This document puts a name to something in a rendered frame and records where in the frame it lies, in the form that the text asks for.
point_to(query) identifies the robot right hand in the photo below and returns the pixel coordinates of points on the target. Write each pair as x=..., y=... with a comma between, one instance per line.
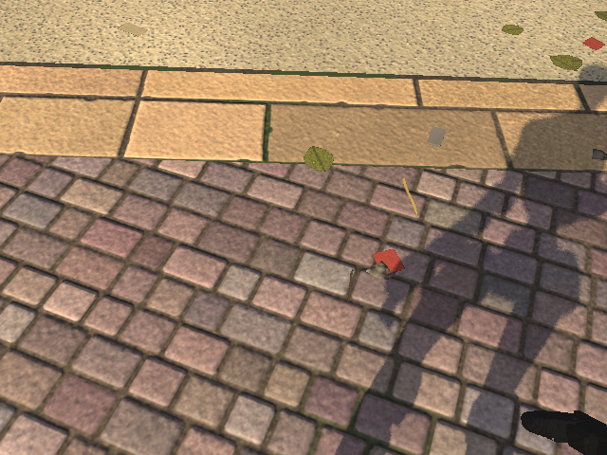
x=582, y=432

